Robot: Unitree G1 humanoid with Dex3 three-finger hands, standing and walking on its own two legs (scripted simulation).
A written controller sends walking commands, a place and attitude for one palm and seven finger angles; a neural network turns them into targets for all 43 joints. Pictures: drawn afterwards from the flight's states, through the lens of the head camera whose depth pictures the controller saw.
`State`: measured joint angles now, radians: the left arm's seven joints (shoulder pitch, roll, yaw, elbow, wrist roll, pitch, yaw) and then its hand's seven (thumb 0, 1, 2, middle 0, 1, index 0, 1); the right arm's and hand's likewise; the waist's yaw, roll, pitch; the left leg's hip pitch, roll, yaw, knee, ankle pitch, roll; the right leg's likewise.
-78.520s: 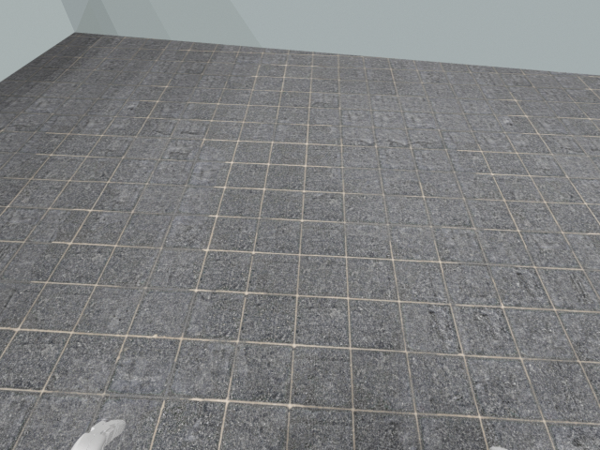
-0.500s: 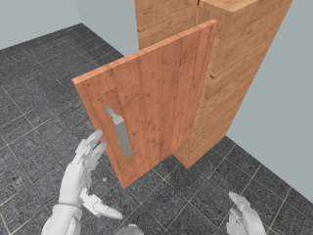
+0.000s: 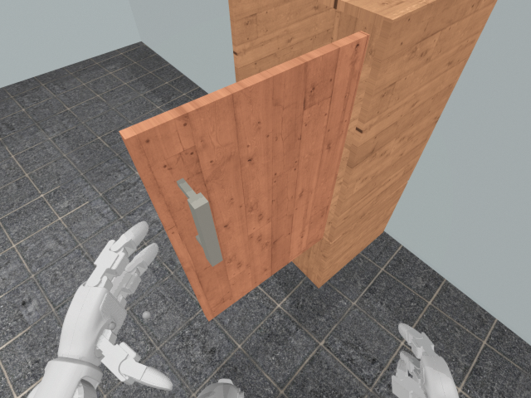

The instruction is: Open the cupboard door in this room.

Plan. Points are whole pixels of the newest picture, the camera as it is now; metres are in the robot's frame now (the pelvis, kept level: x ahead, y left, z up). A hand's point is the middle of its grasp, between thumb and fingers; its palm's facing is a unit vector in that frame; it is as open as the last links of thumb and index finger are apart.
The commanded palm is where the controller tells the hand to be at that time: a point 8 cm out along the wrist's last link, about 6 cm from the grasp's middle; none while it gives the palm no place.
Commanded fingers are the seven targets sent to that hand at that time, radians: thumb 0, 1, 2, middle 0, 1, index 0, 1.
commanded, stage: draw the hand back to the body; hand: left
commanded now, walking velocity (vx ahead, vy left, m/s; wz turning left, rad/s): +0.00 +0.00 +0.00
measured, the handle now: (200, 224) +0.35 +0.12 +0.08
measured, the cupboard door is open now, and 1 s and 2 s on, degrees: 88 88 88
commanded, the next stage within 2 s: step back with the hand held close in 1.44 s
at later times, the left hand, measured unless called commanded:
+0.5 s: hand (70, 306) +0.20 +0.22 +0.14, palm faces +0.18 -0.95 -0.25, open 15.4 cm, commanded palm +0.16 +0.28 +0.16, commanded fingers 0.00 -0.05 0.50 -0.17 -0.30 -0.17 -0.30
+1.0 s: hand out of the picture +0.22 +0.28 +0.20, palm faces +0.41 -0.82 -0.40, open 9.8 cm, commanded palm +0.17 +0.32 +0.22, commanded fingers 0.00 0.83 0.87 -0.20 -0.30 -0.20 -0.30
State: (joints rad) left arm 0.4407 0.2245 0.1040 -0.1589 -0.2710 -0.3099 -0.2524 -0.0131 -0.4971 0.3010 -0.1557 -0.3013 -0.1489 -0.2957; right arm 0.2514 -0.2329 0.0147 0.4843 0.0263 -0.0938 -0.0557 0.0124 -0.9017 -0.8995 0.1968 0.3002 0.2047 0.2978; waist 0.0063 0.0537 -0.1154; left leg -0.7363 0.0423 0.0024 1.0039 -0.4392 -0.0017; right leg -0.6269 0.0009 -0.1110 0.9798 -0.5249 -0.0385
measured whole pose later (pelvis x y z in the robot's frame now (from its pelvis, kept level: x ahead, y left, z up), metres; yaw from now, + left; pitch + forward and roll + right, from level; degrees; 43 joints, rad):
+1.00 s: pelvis +0.03 +0.02 +0.06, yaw -1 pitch -3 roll +0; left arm 0.48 0.34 0.29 -0.39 -0.05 -0.05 0.13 0.00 0.49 0.73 -0.20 -0.30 -0.19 -0.30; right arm 0.20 -0.23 0.05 0.62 -0.01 -0.10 -0.07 0.01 -0.90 -0.90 0.20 0.30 0.21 0.30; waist 0.07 0.06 0.01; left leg -0.14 0.00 0.07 0.44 -0.24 0.03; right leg -0.05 -0.02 -0.05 0.40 -0.28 0.00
